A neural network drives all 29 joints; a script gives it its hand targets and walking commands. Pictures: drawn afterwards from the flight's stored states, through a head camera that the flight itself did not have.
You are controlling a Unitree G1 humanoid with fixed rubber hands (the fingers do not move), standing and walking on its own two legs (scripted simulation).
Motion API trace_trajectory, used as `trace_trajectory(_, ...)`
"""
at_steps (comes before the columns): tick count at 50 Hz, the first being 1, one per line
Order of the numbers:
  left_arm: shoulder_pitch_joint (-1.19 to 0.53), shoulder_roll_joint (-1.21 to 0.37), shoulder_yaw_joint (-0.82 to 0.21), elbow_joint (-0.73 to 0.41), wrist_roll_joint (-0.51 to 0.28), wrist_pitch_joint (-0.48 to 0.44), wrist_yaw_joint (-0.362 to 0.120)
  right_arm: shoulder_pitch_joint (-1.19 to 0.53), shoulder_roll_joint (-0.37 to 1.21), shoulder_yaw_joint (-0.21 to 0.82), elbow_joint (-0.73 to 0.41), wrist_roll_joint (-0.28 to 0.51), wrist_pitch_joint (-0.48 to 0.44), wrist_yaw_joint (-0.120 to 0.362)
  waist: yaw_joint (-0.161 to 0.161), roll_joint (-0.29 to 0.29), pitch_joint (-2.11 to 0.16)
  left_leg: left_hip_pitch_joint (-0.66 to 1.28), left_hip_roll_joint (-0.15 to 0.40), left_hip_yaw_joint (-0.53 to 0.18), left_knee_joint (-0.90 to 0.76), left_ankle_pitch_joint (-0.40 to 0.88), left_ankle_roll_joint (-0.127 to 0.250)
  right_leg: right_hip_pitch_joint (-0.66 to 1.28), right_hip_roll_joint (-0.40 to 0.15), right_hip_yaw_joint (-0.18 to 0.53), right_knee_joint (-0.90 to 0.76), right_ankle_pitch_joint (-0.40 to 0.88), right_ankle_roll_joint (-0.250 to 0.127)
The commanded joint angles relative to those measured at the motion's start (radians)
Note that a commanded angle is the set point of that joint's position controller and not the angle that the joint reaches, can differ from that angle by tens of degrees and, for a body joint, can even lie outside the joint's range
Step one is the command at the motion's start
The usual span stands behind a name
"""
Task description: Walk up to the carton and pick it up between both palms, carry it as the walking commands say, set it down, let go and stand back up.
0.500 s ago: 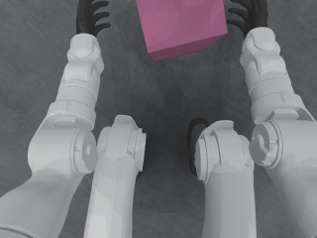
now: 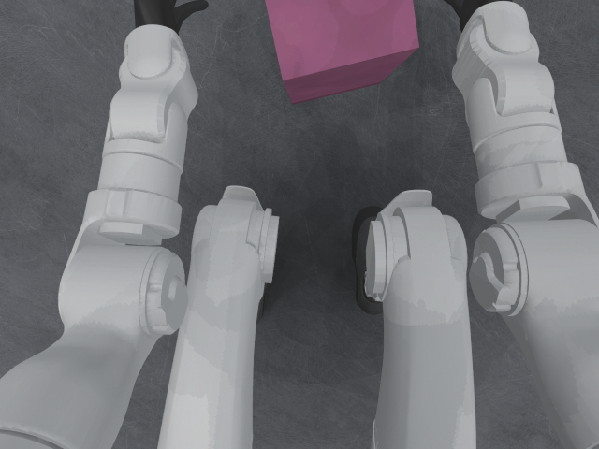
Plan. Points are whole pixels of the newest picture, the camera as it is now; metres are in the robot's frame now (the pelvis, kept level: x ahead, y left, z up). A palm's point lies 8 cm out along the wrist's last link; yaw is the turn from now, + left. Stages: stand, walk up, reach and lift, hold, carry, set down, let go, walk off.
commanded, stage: set down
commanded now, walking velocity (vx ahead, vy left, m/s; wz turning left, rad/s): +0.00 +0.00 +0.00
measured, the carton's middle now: (330, 29) +0.56 -0.02 -0.30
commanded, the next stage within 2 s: let go in 0.96 s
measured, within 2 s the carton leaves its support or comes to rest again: neither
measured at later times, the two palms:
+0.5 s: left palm out of the picture +0.52 +0.15 +0.01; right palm out of the picture +0.53 -0.17 +0.00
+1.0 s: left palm out of the picture +0.51 +0.14 +0.12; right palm out of the picture +0.52 -0.17 +0.11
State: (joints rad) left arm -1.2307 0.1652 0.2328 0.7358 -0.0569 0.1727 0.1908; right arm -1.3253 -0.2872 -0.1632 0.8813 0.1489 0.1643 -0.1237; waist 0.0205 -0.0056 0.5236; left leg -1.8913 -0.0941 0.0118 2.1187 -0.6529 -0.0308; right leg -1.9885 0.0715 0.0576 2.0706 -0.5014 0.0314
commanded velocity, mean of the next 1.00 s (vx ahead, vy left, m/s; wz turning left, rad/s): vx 0.00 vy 0.00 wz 0.00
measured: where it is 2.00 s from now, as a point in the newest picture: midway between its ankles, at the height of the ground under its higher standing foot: (310, 286)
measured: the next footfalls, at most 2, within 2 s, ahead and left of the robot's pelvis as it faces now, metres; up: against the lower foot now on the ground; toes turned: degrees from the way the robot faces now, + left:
none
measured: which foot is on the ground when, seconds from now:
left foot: down 0.00-1.00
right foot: down 0.00-1.00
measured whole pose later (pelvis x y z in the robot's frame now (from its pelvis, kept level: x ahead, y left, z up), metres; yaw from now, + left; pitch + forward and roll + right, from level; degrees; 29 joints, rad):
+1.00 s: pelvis +0.03 -0.01 +0.23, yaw +0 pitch +24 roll +2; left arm -1.07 0.13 0.23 0.70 -0.05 0.19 0.15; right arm -1.10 -0.23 -0.16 0.73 0.05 0.21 -0.12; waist 0.02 -0.01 0.40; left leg -1.23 -0.08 -0.05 1.22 -0.41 -0.03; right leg -1.30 0.04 0.06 1.20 -0.32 0.00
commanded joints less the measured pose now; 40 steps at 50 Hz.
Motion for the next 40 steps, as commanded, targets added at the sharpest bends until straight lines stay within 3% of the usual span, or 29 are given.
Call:
trace_trajectory(1,-0.229,0.090,-0.051,-0.163,-0.069,0.000,0.029,-0.276,-0.117,0.019,-0.220,-0.045,0.005,-0.039,0.023,-0.007,-1.822,0.471,-0.031,0.059,-0.385,0.267,-0.008,0.784,0.011,-0.103,-0.272,0.169,-0.035)
trace_trajectory(2,-0.231,0.100,-0.038,-0.175,-0.055,0.006,0.035,-0.230,-0.101,0.020,-0.188,-0.061,0.014,-0.039,0.003,-0.038,-1.845,0.514,-0.030,0.056,-0.395,0.264,-0.007,0.802,0.015,-0.107,-0.293,0.156,-0.030)
trace_trajectory(3,-0.236,0.116,-0.014,-0.193,-0.047,0.002,0.037,-0.278,-0.112,0.015,-0.254,-0.060,0.009,-0.043,0.026,-0.034,-1.883,0.520,-0.034,0.067,-0.400,0.279,-0.005,0.839,0.017,-0.097,-0.300,0.175,-0.023)
trace_trajectory(4,-0.227,0.114,-0.003,-0.152,-0.049,0.012,0.037,-0.263,-0.130,0.001,-0.210,-0.091,0.016,-0.047,0.009,-0.069,-1.842,0.495,-0.036,0.069,-0.415,0.249,-0.005,0.841,0.016,-0.107,-0.328,0.140,-0.026)
trace_trajectory(5,-0.257,0.111,-0.022,-0.300,-0.058,0.008,0.039,-0.288,-0.095,0.024,-0.352,-0.048,0.017,-0.046,0.018,-0.051,-1.990,0.600,-0.041,0.054,-0.435,0.317,0.001,0.921,0.023,-0.107,-0.335,0.223,-0.025)
trace_trajectory(6,-0.236,0.098,-0.027,-0.225,-0.040,0.019,0.041,-0.228,-0.116,-0.003,-0.227,-0.074,0.030,-0.045,0.020,-0.002,-1.873,0.536,-0.033,0.060,-0.449,0.294,-0.013,0.843,0.020,-0.107,-0.338,0.189,-0.034)
trace_trajectory(9,-0.227,0.091,-0.024,-0.207,-0.046,0.032,0.029,-0.252,-0.112,0.012,-0.282,-0.089,0.042,-0.038,0.012,-0.048,-1.861,0.542,-0.027,0.059,-0.500,0.288,-0.010,0.875,0.022,-0.113,-0.394,0.188,-0.022)
trace_trajectory(10,-0.175,0.073,-0.030,-0.219,-0.034,0.032,0.030,-0.235,-0.082,0.022,-0.321,-0.058,0.036,-0.033,0.039,-0.013,-1.920,0.594,-0.032,0.069,-0.500,0.303,-0.005,0.923,0.026,-0.100,-0.418,0.207,-0.028)
trace_trajectory(11,-0.191,0.087,-0.015,-0.102,-0.038,0.041,0.024,-0.231,-0.080,0.025,-0.206,-0.085,0.051,-0.032,0.026,-0.065,-1.764,0.498,-0.026,0.069,-0.522,0.230,-0.007,0.851,0.020,-0.097,-0.450,0.128,-0.020)
trace_trajectory(12,-0.184,0.079,0.001,-0.235,-0.030,0.032,0.030,-0.228,-0.101,0.003,-0.306,-0.085,0.044,-0.033,0.043,-0.033,-1.935,0.616,-0.029,0.071,-0.545,0.311,-0.010,0.957,0.024,-0.090,-0.459,0.197,-0.027)
trace_trajectory(13,-0.221,0.091,-0.007,-0.233,-0.042,0.037,0.028,-0.262,-0.111,-0.006,-0.325,-0.091,0.048,-0.037,0.020,-0.050,-1.964,0.614,-0.036,0.061,-0.555,0.318,-0.005,0.970,0.031,-0.108,-0.456,0.222,-0.022)
trace_trajectory(14,-0.227,0.087,-0.008,-0.344,-0.044,0.036,0.032,-0.227,-0.104,0.008,-0.354,-0.070,0.053,-0.036,0.024,-0.041,-2.043,0.683,-0.031,0.070,-0.560,0.364,-0.012,1.018,0.033,-0.099,-0.469,0.257,-0.028)
trace_trajectory(17,-0.153,0.094,0.008,-0.251,-0.038,0.061,0.029,-0.183,-0.087,0.033,-0.344,-0.069,0.074,-0.024,0.033,-0.049,-2.022,0.685,-0.034,0.067,-0.603,0.375,-0.004,1.059,0.028,-0.094,-0.521,0.283,-0.023)
trace_trajectory(19,-0.156,0.080,-0.018,-0.294,-0.043,0.066,0.027,-0.223,-0.101,0.030,-0.404,-0.065,0.078,-0.022,0.024,-0.058,-2.084,0.744,-0.038,0.072,-0.631,0.372,-0.007,1.106,0.038,-0.110,-0.543,0.277,-0.019)
trace_trajectory(20,-0.155,0.082,-0.006,-0.269,-0.038,0.068,0.025,-0.206,-0.083,0.042,-0.373,-0.051,0.086,-0.022,0.054,-0.028,-1.978,0.724,-0.028,0.069,-0.658,0.360,-0.005,1.083,0.031,-0.082,-0.582,0.243,-0.025)
trace_trajectory(22,-0.156,0.064,-0.023,-0.356,-0.048,0.077,0.025,-0.177,-0.132,0.005,-0.412,-0.079,0.087,-0.023,0.013,-0.020,-2.088,0.812,-0.032,0.056,-0.705,0.391,-0.015,1.179,0.036,-0.094,-0.611,0.296,-0.035)
trace_trajectory(23,-0.077,0.045,-0.014,-0.273,-0.051,0.083,0.014,-0.141,-0.091,0.019,-0.370,-0.075,0.094,-0.005,0.027,-0.040,-2.017,0.810,-0.026,0.051,-0.714,0.440,-0.009,1.150,0.037,-0.097,-0.628,0.344,-0.030)
trace_trajectory(24,-0.077,0.053,-0.020,-0.319,-0.041,0.073,0.017,-0.152,-0.106,0.009,-0.456,-0.080,0.084,-0.011,0.026,-0.030,-2.073,0.870,-0.027,0.061,-0.738,0.454,-0.011,1.202,0.038,-0.097,-0.654,0.341,-0.023)
trace_trajectory(26,-0.111,0.071,-0.021,-0.356,-0.044,0.088,0.017,-0.144,-0.113,0.003,-0.445,-0.080,0.093,-0.004,0.020,-0.027,-2.077,0.906,-0.024,0.046,-0.766,0.462,-0.014,1.209,0.037,-0.096,-0.679,0.356,-0.031)
trace_trajectory(28,-0.075,0.059,0.000,-0.330,-0.021,0.087,0.011,-0.085,-0.107,0.002,-0.360,-0.091,0.093,0.010,0.031,-0.011,-1.998,0.905,-0.017,0.053,-0.809,0.453,-0.021,1.202,0.030,-0.085,-0.725,0.345,-0.038)
trace_trajectory(29,-0.054,0.076,0.000,-0.371,-0.014,0.076,0.010,-0.125,-0.088,0.011,-0.452,-0.071,0.091,0.005,0.056,-0.010,-2.050,0.927,-0.020,0.056,-0.824,0.498,-0.013,1.289,0.033,-0.070,-0.747,0.406,-0.034)
trace_trajectory(30,-0.089,0.090,0.010,-0.351,-0.003,0.075,0.012,-0.120,-0.082,0.026,-0.413,-0.073,0.087,0.008,0.077,-0.020,-2.010,0.915,-0.017,0.041,-0.843,0.499,-0.008,1.284,0.026,-0.058,-0.757,0.402,-0.030)
trace_trajectory(31,-0.056,0.058,-0.013,-0.317,-0.021,0.069,0.011,-0.103,-0.116,0.001,-0.412,-0.084,0.077,0.006,0.027,-0.037,-2.015,0.928,-0.015,0.044,-0.852,0.524,-0.014,1.308,0.031,-0.060,-0.776,0.438,-0.029)
trace_trajectory(33,-0.092,0.076,-0.009,-0.377,-0.023,0.072,0.002,-0.150,-0.103,0.014,-0.483,-0.062,0.084,0.007,0.061,-0.029,-2.064,0.995,-0.012,0.044,-0.906,0.523,-0.005,1.370,0.032,-0.054,-0.824,0.420,-0.032)
trace_trajectory(35,-0.040,0.074,0.013,-0.288,-0.010,0.079,-0.002,-0.086,-0.087,0.001,-0.350,-0.098,0.095,0.010,0.050,-0.041,-1.994,0.950,-0.014,0.056,-0.952,0.441,-0.014,1.372,0.030,-0.065,-0.864,0.354,-0.030)
trace_trajectory(36,-0.015,0.047,0.000,-0.251,0.009,0.077,-0.004,-0.051,-0.043,0.018,-0.334,-0.068,0.083,0.016,0.076,-0.003,-1.908,0.972,-0.008,0.046,-0.981,0.477,-0.005,1.371,0.019,-0.041,-0.905,0.393,-0.034)
trace_trajectory(38,-0.032,0.053,0.003,-0.328,0.007,0.056,-0.011,-0.052,-0.065,0.008,-0.357,-0.097,0.078,0.017,0.071,-0.008,-2.016,0.994,-0.011,0.049,-0.990,0.546,-0.012,1.481,0.021,-0.032,-0.920,0.490,-0.037)
trace_trajectory(39,-0.023,0.079,0.030,-0.265,0.022,0.054,-0.018,-0.071,-0.036,0.030,-0.354,-0.102,0.078,0.018,0.083,-0.049,-1.931,0.961,-0.009,0.051,-1.003,0.490,-0.003,1.443,0.018,-0.029,-0.948,0.418,-0.029)
trace_trajectory(40,0.030,0.044,0.036,-0.107,0.033,0.042,-0.031,-0.039,0.004,0.028,-0.233,-0.120,0.064,0.021,0.101,-0.041,-1.721,0.843,0.001,0.053,-1.028,0.448,0.001,1.408,0.002,-0.005,-0.967,0.397,-0.028)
